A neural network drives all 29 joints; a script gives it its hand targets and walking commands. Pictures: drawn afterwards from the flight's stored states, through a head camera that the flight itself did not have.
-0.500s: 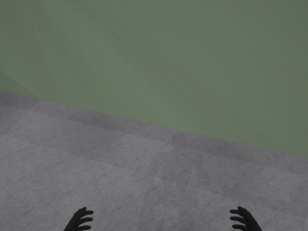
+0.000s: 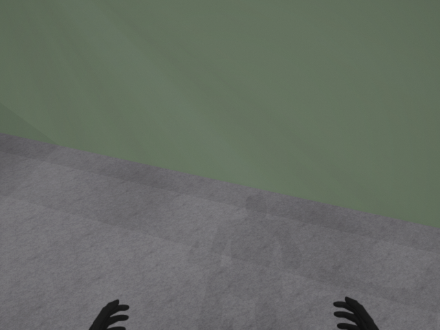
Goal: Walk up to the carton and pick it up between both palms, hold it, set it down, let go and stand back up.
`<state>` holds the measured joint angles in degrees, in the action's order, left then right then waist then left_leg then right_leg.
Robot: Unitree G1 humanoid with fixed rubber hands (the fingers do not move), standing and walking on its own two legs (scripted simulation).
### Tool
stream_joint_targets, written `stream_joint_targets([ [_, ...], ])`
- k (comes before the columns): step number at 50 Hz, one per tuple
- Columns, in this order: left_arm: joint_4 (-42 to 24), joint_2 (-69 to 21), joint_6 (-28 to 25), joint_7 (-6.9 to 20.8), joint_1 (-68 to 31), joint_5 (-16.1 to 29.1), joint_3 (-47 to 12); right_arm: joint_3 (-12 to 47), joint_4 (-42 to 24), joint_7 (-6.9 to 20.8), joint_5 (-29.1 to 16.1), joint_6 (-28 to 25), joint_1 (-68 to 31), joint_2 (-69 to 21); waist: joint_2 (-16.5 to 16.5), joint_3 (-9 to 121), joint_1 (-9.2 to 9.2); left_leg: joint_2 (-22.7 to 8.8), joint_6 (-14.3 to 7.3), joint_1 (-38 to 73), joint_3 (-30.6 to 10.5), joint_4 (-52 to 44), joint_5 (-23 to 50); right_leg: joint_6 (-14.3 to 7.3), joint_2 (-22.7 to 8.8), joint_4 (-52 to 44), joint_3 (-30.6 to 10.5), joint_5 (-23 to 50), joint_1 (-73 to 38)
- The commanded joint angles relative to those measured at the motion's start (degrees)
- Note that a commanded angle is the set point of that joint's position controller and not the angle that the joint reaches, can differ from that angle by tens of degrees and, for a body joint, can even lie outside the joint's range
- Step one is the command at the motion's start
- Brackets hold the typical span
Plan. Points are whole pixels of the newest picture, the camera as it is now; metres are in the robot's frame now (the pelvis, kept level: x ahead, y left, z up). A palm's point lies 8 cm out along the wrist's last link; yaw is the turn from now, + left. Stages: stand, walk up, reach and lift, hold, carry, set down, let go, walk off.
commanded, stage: stand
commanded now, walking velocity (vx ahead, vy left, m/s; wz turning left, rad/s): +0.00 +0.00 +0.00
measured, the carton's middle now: out of the picture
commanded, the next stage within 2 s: walk up in 0.52 s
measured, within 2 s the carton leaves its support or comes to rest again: neither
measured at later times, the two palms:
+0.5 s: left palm out of the picture +0.12 +0.25 -0.09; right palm out of the picture +0.12 -0.25 -0.08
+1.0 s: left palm out of the picture +0.02 +0.35 -0.11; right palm out of the picture +0.14 -0.21 -0.09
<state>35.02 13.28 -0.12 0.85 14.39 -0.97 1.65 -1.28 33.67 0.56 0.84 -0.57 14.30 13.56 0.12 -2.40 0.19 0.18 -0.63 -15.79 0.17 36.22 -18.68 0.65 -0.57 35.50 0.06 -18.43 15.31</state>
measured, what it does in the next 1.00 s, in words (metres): lifts its left foot, turning left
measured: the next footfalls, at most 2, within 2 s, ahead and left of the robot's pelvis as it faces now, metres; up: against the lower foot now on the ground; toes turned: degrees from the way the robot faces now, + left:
left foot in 1.02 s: +0.01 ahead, +0.23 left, +0.00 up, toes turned +22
right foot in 1.32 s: +0.08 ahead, +0.06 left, +0.00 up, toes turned +29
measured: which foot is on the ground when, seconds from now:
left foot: down 0.00-0.76, up 0.78-1.00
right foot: down 0.00-1.00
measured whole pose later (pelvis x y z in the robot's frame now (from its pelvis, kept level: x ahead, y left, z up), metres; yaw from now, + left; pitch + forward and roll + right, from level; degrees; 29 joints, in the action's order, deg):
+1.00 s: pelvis -0.03 +0.04 -0.01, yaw +17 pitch -3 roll -2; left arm 40.9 19.6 -1.0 -2.7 8.0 -3.6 4.5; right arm -3.7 35.8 6.3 3.2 3.5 15.3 19.5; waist -1.2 -8.2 -1.1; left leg -7.9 0.8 -22.8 -0.6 44.0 -21.1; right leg 0.1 -10.4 39.0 14.0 -20.5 13.5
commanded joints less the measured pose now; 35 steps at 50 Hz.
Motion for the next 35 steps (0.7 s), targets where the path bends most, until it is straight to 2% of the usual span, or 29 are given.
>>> stream_joint_targets([
  [1,-5.48,6.77,-1.34,-0.25,-1.28,0.1,1.96,-2.45,-5.27,-0.29,-0.12,-1.41,-1.45,6.86,0.22,3.42,-0.1,-4.99,-1.85,-0.96,-5.64,-8.57,7.57,-2.04,-3.8,-5.85,-4.03,7.35,-1.55],
  [29,-3.95,7.33,-1.25,-0.56,0.23,0.23,1.64,-2.31,-3.64,-0.4,-0.18,-1.33,-0.13,7.37,0.26,2.77,-0.14,-5.0,-1.85,0.41,-5.88,-9.51,9.11,-2.32,-4.43,-7.26,-4.37,8.56,-1.58],
  [35,-3.63,7.54,-1.15,-0.55,0.49,0.3,1.59,-2.27,-3.28,-0.42,-0.21,-1.17,0.18,7.38,-0.31,2.0,-0.22,-4.81,-1.72,0.04,-5.78,-9.97,7.01,-2.3,-4.4,-7.96,-4.49,7.05,-1.22],
])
